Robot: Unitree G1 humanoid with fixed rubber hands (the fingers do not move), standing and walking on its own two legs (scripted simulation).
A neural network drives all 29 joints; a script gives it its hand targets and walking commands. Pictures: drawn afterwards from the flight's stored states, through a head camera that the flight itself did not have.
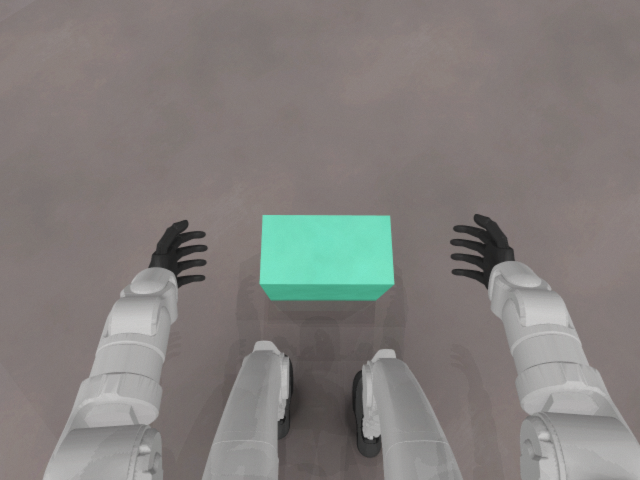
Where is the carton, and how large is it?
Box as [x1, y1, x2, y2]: [260, 215, 393, 300]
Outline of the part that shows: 263,215 260,284 270,299 375,300 393,284 389,216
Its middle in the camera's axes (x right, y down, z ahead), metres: +0.02 +0.07 +0.99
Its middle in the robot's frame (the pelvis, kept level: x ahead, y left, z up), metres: +0.47 -0.01 -0.55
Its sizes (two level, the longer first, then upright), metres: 0.297 0.162 0.253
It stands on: the floor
